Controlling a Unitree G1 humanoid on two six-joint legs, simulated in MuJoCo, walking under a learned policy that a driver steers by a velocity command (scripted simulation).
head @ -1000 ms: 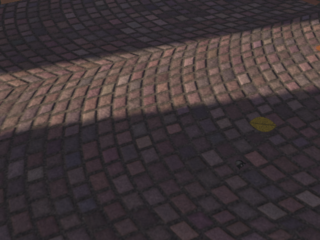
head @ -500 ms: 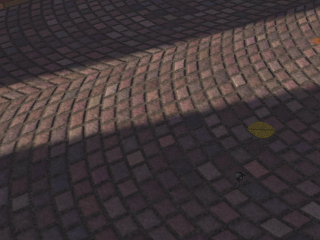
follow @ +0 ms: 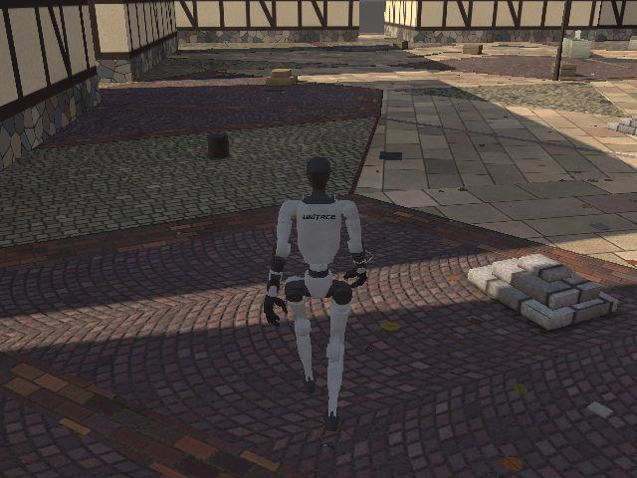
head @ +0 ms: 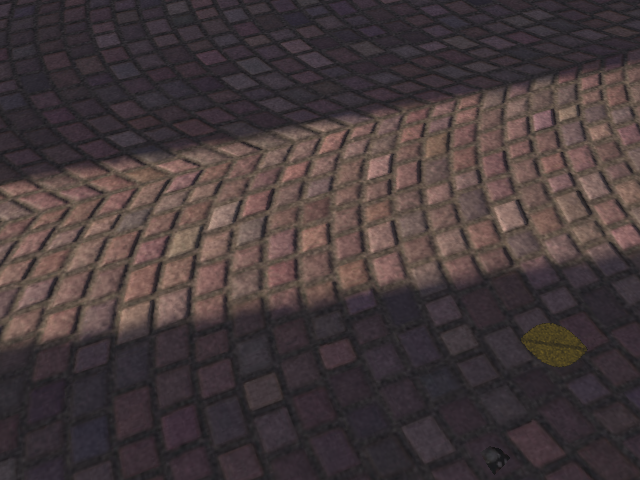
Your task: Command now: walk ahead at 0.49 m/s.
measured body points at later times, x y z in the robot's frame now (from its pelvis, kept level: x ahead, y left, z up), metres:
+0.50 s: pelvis +0.27 -0.02 +0.02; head +0.30 -0.03 +0.47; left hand +0.48 +0.18 -0.09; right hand +0.16 -0.25 -0.12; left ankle +0.12 +0.05 -0.71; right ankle +0.42 -0.12 -0.69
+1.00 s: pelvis +0.53 -0.04 +0.03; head +0.56 -0.04 +0.47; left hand +0.43 +0.18 -0.12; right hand +0.72 -0.25 -0.10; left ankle +0.70 +0.08 -0.67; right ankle +0.43 -0.11 -0.71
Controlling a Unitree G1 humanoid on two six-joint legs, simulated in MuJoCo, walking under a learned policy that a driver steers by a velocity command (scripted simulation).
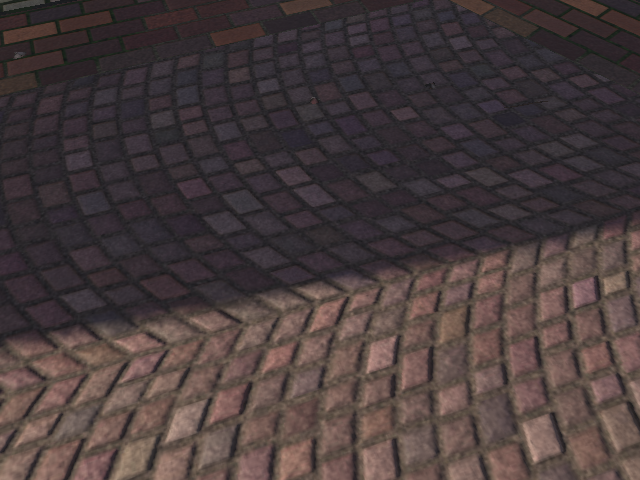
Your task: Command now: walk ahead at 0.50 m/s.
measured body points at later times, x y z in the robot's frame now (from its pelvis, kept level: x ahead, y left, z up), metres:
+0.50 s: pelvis +0.26 +0.04 +0.01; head +0.28 +0.04 +0.45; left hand +0.41 +0.26 -0.13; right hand +0.18 -0.19 -0.14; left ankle +0.19 +0.10 -0.74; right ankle +0.42 -0.11 -0.69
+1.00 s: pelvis +0.53 -0.02 +0.01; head +0.54 -0.02 +0.45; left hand +0.47 +0.22 -0.14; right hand +0.63 -0.25 -0.14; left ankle +0.63 +0.14 -0.67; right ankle +0.49 -0.08 -0.74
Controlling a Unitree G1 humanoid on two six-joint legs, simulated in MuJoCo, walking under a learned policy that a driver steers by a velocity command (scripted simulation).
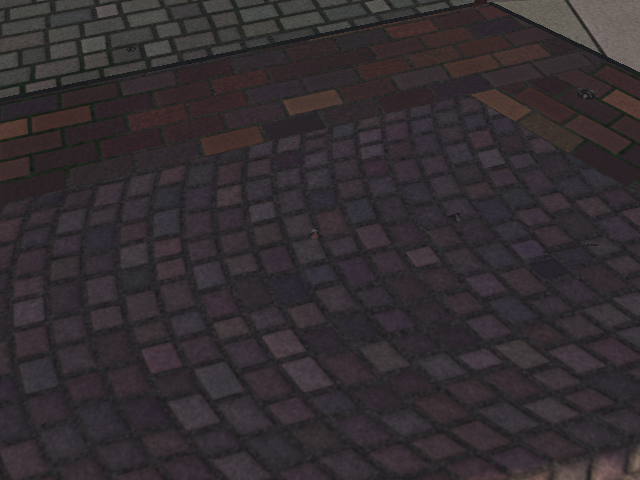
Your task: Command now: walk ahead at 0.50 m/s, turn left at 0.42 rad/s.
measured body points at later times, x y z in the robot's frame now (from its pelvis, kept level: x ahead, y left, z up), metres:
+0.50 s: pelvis +0.26 +0.07 +0.00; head +0.28 +0.08 +0.45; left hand +0.29 +0.31 -0.15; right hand +0.30 -0.19 -0.14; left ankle +0.23 +0.10 -0.75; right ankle +0.34 -0.10 -0.66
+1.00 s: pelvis +0.53 +0.03 -0.01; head +0.55 +0.02 +0.44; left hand +0.60 +0.29 -0.14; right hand +0.62 -0.24 -0.13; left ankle +0.58 +0.19 -0.66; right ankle +0.52 +0.00 -0.75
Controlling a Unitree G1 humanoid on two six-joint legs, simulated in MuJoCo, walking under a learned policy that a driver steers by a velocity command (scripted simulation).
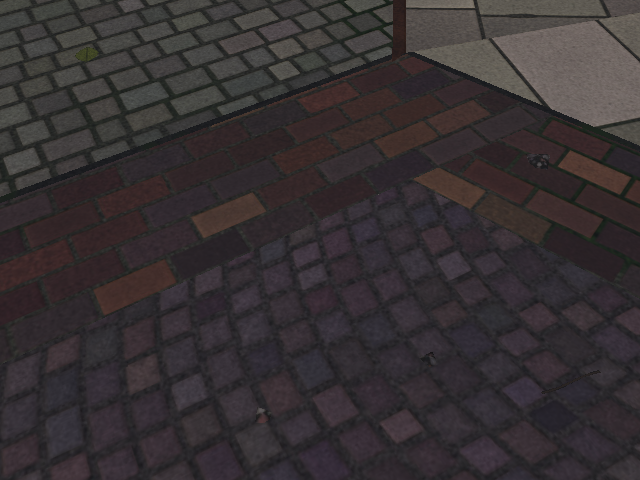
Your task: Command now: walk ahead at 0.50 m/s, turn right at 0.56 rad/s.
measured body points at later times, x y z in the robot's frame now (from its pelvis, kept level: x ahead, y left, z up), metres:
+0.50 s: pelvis +0.28 +0.04 +0.00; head +0.31 +0.04 +0.45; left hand +0.43 +0.29 -0.13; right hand +0.32 -0.25 -0.11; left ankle +0.34 +0.13 -0.74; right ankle +0.20 -0.05 -0.65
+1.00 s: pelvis +0.38 -0.03 -0.01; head +0.41 -0.08 +0.44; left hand +0.64 +0.12 -0.11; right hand +0.34 -0.33 -0.13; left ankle +0.45 +0.10 -0.66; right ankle +0.42 -0.13 -0.74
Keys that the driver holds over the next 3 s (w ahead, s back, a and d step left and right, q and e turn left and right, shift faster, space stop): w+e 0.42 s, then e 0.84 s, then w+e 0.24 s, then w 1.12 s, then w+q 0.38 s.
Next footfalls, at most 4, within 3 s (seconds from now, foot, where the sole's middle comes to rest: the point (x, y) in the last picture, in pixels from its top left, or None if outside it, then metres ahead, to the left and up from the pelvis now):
0.32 left None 0.38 0.12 -0.78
0.78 right None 0.45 -0.15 -0.78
1.30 left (327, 467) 0.51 0.03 -0.78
1.76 right None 0.40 -0.24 -0.78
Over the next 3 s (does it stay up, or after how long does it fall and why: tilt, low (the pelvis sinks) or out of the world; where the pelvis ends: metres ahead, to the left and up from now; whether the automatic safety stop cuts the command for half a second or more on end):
stays up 0.76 -0.69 0.01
